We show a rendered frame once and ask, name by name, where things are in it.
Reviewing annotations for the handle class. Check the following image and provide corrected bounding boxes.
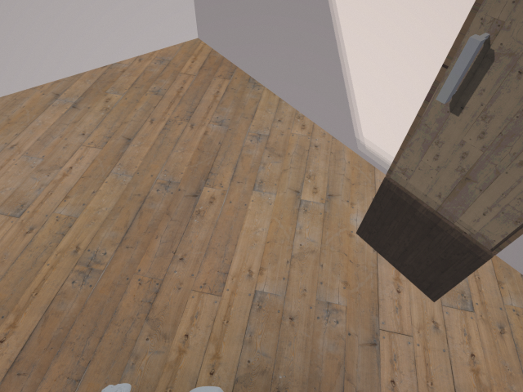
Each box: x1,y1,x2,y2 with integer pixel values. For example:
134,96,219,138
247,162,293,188
436,33,490,104

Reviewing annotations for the cupboard door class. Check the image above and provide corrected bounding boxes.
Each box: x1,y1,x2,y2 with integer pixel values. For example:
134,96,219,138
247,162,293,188
390,0,523,250

